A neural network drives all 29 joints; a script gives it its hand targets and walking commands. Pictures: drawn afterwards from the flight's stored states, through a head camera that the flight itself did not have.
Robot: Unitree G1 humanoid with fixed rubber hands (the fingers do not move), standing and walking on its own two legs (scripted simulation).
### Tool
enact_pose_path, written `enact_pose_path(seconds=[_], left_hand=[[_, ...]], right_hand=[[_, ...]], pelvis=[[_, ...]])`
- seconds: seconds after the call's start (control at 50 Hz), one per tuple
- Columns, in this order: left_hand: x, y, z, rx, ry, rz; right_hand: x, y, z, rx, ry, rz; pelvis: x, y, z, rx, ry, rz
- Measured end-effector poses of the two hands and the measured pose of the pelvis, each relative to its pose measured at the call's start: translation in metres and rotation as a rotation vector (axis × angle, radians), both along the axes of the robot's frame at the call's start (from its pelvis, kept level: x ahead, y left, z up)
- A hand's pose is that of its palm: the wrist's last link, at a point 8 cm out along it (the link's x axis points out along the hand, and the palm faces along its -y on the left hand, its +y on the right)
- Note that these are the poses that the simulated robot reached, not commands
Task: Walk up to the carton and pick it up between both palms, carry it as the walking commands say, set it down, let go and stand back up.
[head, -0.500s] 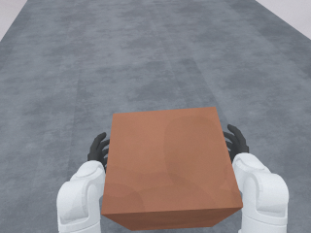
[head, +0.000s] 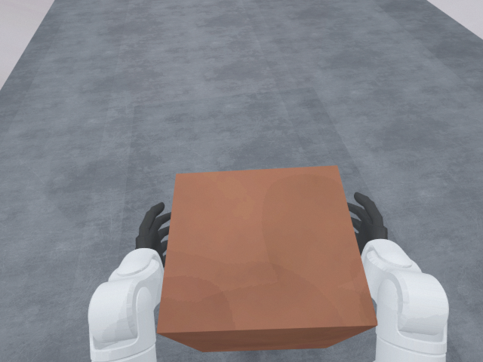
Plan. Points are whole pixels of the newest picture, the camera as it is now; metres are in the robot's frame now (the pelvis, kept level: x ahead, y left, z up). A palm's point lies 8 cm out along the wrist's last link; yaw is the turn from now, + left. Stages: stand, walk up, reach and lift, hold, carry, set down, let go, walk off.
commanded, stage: carry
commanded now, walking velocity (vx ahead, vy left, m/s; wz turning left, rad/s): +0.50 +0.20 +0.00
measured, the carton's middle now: (260, 271) +0.25 +0.00 +0.01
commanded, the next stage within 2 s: none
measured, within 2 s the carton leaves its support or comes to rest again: neither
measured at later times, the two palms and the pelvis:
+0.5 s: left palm (127, 151) +0.48 +0.25 +0.06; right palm (286, 132) +0.50 -0.07 +0.09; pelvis +0.24 +0.08 -0.01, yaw +3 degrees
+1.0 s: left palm (113, 73) +0.74 +0.34 +0.07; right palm (237, 57) +0.77 +0.03 +0.09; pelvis +0.51 +0.16 -0.01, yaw +4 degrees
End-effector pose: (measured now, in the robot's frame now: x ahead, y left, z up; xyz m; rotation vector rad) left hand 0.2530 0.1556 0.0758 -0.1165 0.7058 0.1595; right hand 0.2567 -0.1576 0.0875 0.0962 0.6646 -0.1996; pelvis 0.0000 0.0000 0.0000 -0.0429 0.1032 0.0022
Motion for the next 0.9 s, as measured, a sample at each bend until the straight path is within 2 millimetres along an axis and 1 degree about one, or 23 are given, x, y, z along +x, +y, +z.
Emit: enact_pose_path(seconds=[0.1, 0.2, 0.24, 0.28, 0.32, 0.38, 0.48, 0.52, 0.58, 0.64, 0.7, 0.82, 0.9], left_hand=[[0.041, 0.007, -0.001, 0.001, -0.015, -0.001], [0.089, 0.009, -0.006, 0.003, -0.034, 0.003], [0.104, 0.015, -0.008, 0.005, -0.031, 0.026], [0.117, 0.022, -0.009, 0.002, -0.017, 0.034], [0.132, 0.029, -0.008, -0.003, -0.012, 0.032], [0.162, 0.044, -0.005, -0.011, -0.021, 0.033], [0.215, 0.083, -0.014, -0.034, -0.030, 0.046], [0.234, 0.098, -0.014, -0.032, -0.005, 0.056], [0.264, 0.113, -0.009, -0.028, 0.020, 0.061], [0.296, 0.125, -0.006, -0.022, 0.016, 0.067], [0.328, 0.134, -0.003, -0.013, 0.001, 0.071], [0.395, 0.145, -0.006, 0.005, -0.031, 0.088], [0.433, 0.158, -0.004, -0.005, -0.026, 0.091]], right_hand=[[0.040, 0.007, -0.001, 0.002, -0.015, -0.001], [0.090, 0.009, -0.007, 0.005, -0.033, 0.004], [0.111, 0.015, -0.010, 0.006, -0.031, 0.026], [0.129, 0.022, -0.008, 0.005, -0.018, 0.034], [0.145, 0.029, -0.004, 0.002, -0.012, 0.033], [0.174, 0.045, 0.001, -0.009, -0.021, 0.034], [0.230, 0.085, -0.002, -0.035, -0.030, 0.046], [0.252, 0.099, -0.002, -0.032, -0.007, 0.056], [0.284, 0.114, 0.000, -0.027, 0.020, 0.061], [0.317, 0.126, 0.001, -0.025, 0.015, 0.067], [0.350, 0.135, 0.001, -0.017, 0.001, 0.071], [0.421, 0.146, -0.008, 0.005, -0.031, 0.089], [0.462, 0.159, -0.001, -0.003, -0.027, 0.092]], pelvis=[[0.042, 0.008, -0.004, 0.004, -0.022, -0.002], [0.091, 0.009, -0.014, 0.012, -0.029, 0.002], [0.110, 0.009, -0.017, 0.018, -0.052, 0.022], [0.128, 0.014, -0.014, 0.014, -0.062, 0.024], [0.147, 0.021, -0.010, 0.008, -0.066, 0.024], [0.175, 0.036, -0.009, -0.002, -0.066, 0.029], [0.228, 0.071, -0.016, -0.001, -0.039, 0.040], [0.248, 0.083, -0.010, -0.003, -0.025, 0.051], [0.277, 0.097, 0.000, -0.009, -0.004, 0.055], [0.307, 0.108, 0.003, -0.004, 0.005, 0.061], [0.339, 0.116, 0.001, 0.005, -0.001, 0.065], [0.411, 0.124, -0.013, 0.022, -0.031, 0.083], [0.454, 0.137, -0.008, 0.016, -0.054, 0.081]])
